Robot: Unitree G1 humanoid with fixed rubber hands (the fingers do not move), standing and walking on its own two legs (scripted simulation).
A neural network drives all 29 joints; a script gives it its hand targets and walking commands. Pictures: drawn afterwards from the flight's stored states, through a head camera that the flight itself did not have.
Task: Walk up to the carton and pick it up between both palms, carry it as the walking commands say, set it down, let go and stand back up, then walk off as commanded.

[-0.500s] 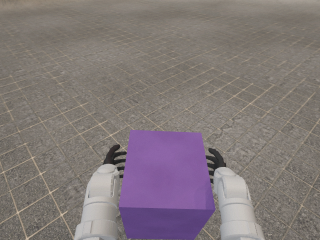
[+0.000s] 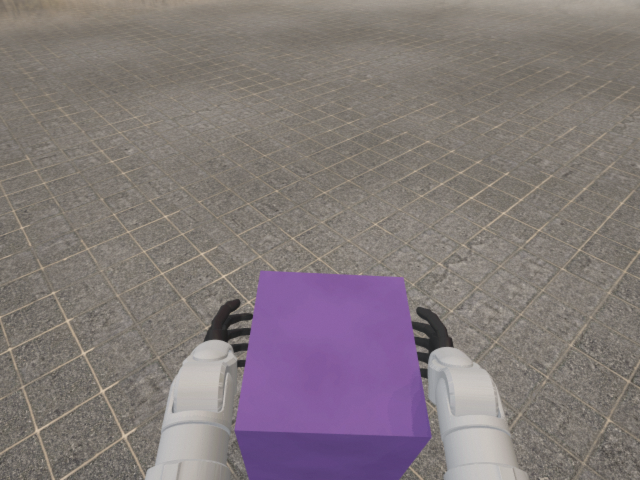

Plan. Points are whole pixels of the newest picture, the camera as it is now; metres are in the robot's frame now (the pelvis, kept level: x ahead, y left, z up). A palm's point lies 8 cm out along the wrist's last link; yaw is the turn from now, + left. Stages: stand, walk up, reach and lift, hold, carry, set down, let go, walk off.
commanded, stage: reach and lift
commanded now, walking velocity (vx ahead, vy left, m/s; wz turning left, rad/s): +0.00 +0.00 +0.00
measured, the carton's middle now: (326, 386) +0.28 +0.00 -0.04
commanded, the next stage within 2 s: hold in 0.12 s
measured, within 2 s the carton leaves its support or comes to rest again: neither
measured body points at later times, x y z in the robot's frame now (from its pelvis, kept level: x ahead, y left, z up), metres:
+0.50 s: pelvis -0.02 +0.00 -0.01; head -0.06 +0.01 +0.44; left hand +0.28 +0.15 +0.03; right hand +0.28 -0.14 +0.02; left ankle +0.02 +0.12 -0.74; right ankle +0.02 -0.11 -0.74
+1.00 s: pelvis -0.01 +0.00 -0.01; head -0.04 +0.01 +0.44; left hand +0.29 +0.15 +0.03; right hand +0.29 -0.15 +0.03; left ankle +0.02 +0.12 -0.74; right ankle +0.02 -0.11 -0.74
